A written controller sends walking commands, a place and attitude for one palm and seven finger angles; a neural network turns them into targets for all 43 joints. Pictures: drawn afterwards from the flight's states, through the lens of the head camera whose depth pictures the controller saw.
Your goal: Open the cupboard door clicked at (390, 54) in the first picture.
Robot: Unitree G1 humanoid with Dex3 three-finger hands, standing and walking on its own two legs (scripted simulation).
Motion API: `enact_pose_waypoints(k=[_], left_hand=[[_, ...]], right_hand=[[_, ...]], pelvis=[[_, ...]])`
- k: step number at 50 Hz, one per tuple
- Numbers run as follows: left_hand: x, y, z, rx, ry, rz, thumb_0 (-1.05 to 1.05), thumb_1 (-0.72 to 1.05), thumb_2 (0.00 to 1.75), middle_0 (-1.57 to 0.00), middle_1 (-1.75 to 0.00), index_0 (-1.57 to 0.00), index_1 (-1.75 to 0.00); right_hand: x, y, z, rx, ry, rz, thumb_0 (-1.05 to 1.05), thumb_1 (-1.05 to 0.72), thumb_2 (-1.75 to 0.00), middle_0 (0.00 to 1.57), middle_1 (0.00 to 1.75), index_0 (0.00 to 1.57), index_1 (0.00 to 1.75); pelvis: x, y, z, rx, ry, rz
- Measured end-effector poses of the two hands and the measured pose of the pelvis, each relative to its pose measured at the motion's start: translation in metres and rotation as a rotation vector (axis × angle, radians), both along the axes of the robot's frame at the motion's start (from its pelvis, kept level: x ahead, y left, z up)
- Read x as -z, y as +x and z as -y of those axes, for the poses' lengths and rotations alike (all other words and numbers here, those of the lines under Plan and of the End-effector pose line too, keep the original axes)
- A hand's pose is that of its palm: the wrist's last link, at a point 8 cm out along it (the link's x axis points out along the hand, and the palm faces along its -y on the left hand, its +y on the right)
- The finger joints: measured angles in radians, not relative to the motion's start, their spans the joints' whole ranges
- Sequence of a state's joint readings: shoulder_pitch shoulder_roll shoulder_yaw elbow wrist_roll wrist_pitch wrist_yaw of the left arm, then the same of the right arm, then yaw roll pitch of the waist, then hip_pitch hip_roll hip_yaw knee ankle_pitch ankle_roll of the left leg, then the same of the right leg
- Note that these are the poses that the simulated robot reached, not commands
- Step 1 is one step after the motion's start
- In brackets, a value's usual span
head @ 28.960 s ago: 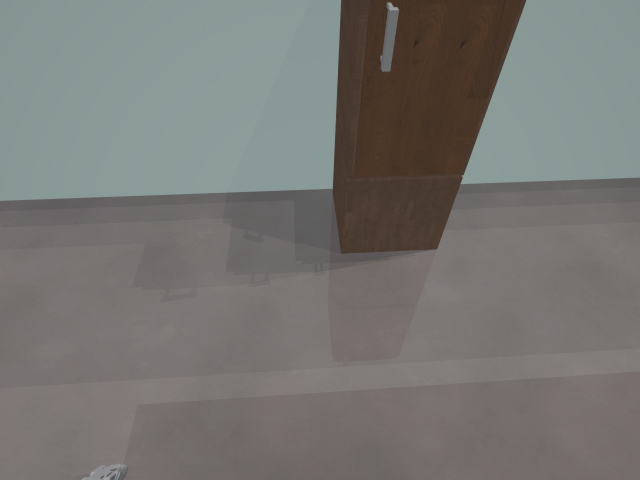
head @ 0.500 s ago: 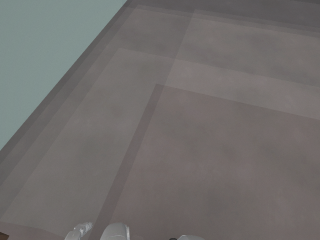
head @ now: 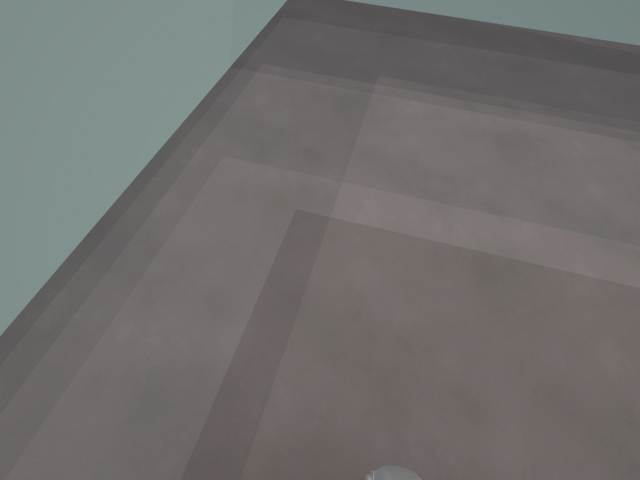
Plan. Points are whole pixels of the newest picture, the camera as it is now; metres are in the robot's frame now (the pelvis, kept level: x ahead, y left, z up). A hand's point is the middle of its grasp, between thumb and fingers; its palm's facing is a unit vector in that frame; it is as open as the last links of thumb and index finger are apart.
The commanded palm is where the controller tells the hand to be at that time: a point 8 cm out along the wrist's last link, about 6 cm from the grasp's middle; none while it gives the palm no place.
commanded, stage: walk to a spot facing it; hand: left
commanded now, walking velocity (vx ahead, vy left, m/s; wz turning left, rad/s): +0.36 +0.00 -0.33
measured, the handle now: out of the picture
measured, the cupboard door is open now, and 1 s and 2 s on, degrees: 46 46 46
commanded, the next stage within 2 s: turn to face it in 0.24 s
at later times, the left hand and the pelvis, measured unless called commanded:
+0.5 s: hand (276, 348) +0.33 +0.10 -0.16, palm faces -0.06 -0.97 -0.23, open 7.1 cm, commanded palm none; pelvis +0.24 -0.08 +0.01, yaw -3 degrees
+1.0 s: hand (269, 298) +0.43 +0.13 -0.16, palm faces +0.21 -0.95 -0.24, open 7.4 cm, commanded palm none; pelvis +0.36 -0.08 +0.00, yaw +12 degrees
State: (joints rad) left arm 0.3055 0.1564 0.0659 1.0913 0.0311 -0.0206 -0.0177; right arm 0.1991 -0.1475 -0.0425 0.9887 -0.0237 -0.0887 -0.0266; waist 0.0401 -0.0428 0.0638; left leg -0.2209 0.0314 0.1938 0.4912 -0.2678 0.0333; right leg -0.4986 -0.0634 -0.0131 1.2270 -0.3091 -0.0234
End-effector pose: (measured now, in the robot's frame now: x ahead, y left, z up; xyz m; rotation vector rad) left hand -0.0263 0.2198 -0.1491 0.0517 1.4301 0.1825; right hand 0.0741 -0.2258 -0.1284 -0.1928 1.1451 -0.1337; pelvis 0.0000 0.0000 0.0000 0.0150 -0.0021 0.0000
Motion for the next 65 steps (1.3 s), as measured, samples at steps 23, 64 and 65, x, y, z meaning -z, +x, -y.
enact_pose_waypoints(k=[23,64,65], left_hand=[[-0.021,0.35,0.07,0.219,0.086,0.242,-0.01,0.95,0.9,-0.2,-0.3,-0.2,-0.3],[-0.028,0.38,0.096,-0.274,0.177,0.174,0.0,0.91,0.9,-0.2,-0.3,-0.2,-0.3],[-0.026,0.373,0.099,-0.295,0.17,0.162,0.0,0.9,0.9,-0.2,-0.3,-0.2,-0.3]], right_hand=[[0.013,0.089,0.064,0.239,0.081,-0.317,0.0,-0.91,-0.9,0.2,0.3,0.2,0.3],[0.005,0.494,0.111,-0.358,-0.016,-0.091,0.0,-0.91,-0.9,0.2,0.3,0.2,0.3],[0.004,0.502,0.107,-0.383,-0.02,-0.088,0.0,-0.91,-0.9,0.2,0.3,0.2,0.3]], pelvis=[[-0.004,0.222,0.076,0.072,-0.003,-0.008],[-0.002,0.388,0.127,-0.429,0.029,-0.028],[-0.002,0.389,0.126,-0.445,0.029,-0.028]])
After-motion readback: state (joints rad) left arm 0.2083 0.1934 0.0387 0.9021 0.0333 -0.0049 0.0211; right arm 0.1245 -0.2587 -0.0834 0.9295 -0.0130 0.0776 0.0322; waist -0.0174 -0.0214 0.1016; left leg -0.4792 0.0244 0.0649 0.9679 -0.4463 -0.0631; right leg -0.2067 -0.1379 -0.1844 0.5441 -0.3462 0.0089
